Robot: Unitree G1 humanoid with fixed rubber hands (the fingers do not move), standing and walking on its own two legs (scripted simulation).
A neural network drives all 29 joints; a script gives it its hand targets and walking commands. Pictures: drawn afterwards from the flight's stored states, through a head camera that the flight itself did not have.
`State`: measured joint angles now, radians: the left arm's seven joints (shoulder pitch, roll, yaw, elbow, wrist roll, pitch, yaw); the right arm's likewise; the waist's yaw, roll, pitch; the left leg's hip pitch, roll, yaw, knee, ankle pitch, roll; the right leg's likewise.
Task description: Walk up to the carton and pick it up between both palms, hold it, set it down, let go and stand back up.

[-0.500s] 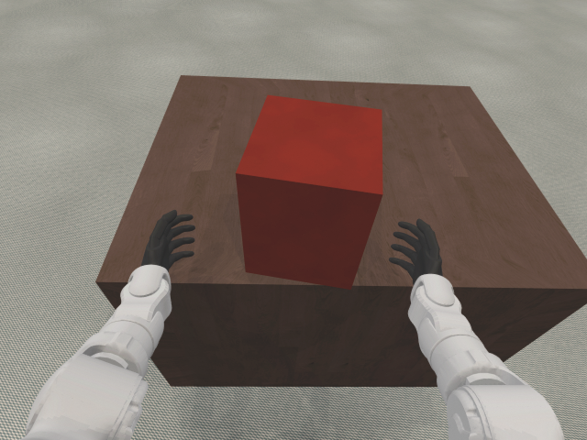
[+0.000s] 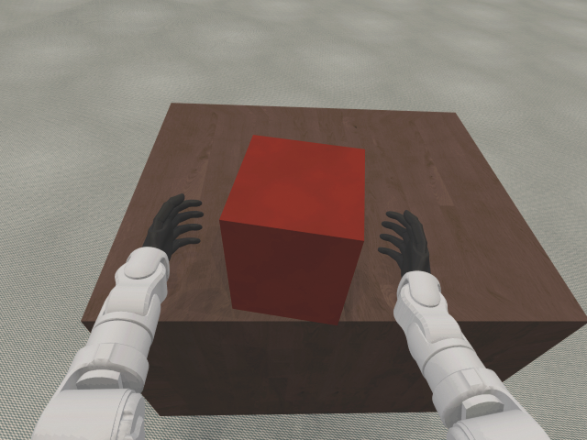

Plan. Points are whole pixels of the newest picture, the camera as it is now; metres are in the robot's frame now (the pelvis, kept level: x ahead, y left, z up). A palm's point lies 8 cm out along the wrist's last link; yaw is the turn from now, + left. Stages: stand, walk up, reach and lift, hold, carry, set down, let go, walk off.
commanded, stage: set down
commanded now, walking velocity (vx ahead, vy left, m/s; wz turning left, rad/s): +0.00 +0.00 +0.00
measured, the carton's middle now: (296, 232) +0.48 -0.03 -0.02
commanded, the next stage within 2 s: let go in 1.82 s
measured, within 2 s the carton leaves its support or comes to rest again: neither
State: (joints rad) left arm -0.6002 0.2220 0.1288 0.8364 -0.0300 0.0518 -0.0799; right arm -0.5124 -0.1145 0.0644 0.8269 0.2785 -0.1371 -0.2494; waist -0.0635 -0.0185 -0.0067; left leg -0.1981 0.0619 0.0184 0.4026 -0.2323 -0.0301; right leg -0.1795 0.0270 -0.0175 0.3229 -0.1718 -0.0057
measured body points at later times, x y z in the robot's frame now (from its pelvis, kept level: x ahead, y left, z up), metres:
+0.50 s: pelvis -0.01 +0.02 +0.00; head +0.00 +0.04 +0.45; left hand +0.33 +0.21 +0.01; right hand +0.31 -0.18 +0.01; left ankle -0.02 +0.13 -0.75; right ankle +0.00 -0.11 -0.75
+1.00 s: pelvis -0.04 +0.01 -0.02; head -0.03 +0.03 +0.43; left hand +0.26 +0.23 -0.04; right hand +0.26 -0.18 -0.04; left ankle -0.02 +0.13 -0.75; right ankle +0.00 -0.11 -0.75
